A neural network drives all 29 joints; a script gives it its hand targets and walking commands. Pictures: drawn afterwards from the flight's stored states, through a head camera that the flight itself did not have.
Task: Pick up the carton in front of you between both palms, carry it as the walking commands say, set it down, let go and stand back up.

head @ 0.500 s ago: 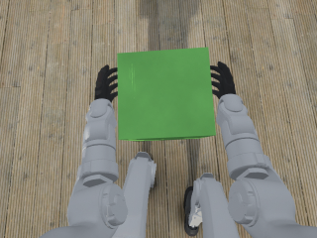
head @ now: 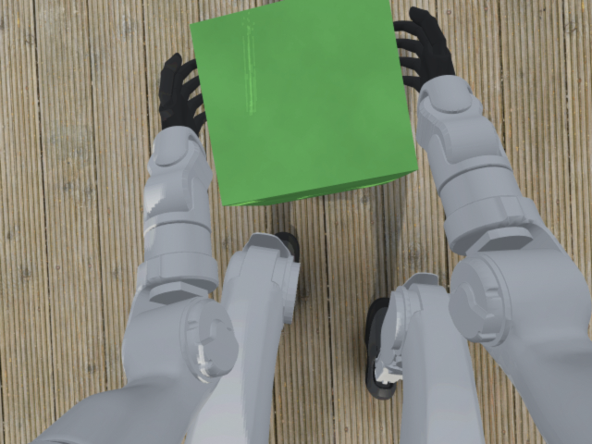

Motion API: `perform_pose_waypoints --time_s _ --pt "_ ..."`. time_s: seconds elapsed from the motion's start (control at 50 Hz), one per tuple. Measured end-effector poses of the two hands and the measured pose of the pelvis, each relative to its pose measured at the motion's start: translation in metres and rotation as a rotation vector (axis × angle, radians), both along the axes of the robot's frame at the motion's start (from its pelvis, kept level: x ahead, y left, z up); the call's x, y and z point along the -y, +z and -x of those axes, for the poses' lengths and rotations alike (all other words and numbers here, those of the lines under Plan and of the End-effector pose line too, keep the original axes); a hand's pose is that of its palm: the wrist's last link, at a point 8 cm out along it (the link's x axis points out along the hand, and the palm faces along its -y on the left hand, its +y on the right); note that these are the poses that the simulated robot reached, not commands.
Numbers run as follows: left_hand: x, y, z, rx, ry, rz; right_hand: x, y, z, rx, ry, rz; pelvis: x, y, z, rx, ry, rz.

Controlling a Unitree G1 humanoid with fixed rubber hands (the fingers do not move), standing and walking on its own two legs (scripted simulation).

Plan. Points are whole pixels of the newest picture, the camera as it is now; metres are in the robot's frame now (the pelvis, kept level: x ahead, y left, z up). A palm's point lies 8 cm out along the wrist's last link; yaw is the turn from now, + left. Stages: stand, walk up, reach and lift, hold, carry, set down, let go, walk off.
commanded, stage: set down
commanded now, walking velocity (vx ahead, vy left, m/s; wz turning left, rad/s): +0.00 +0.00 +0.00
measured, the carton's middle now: (309, 122) +0.48 +0.12 -0.20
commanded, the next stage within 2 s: none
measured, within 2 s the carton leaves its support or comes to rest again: rests again in 1.22 s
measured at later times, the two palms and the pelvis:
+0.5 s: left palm (191, 127) +0.44 +0.29 -0.21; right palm (396, 96) +0.55 +0.01 -0.23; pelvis +0.00 -0.02 -0.07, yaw +2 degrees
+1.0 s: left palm (194, 130) +0.44 +0.29 -0.23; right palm (394, 109) +0.54 +0.00 -0.26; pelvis -0.01 -0.02 -0.08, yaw +2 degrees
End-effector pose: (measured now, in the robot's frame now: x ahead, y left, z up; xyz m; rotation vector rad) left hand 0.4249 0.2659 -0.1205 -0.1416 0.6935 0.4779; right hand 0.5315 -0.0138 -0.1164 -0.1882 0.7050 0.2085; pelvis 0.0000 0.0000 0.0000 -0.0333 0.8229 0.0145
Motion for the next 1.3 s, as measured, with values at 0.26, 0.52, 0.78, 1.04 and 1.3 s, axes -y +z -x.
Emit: perform_pose_waypoints --time_s 0.26,0.52,0.78,1.04,1.3 --pt "-0.017 -0.061 -0.01 -0.049 0.006 -0.047 -0.018 -0.078 -0.014 -0.018 0.081 0.013 0.01 -0.049 0.006 0.008 -0.011 -0.025" --pt "-0.022 -0.087 -0.016 -0.081 -0.01 -0.033 -0.019 -0.119 -0.016 -0.054 0.112 0.01 0.018 -0.067 -0.002 0.009 -0.014 -0.043" --pt "-0.021 -0.099 -0.009 -0.121 -0.029 -0.035 -0.017 -0.124 -0.015 -0.064 0.134 -0.009 0.021 -0.07 0.001 0.003 -0.035 -0.054" --pt "-0.027 -0.107 -0.016 -0.134 -0.04 -0.048 -0.015 -0.142 -0.005 -0.067 0.155 -0.031 0.016 -0.077 0.009 0.052 -0.032 -0.066" --pt "-0.033 -0.115 -0.012 -0.14 -0.038 -0.04 -0.019 -0.144 -0.006 -0.067 0.184 -0.058 0.014 -0.08 0.007 0.067 -0.031 -0.067"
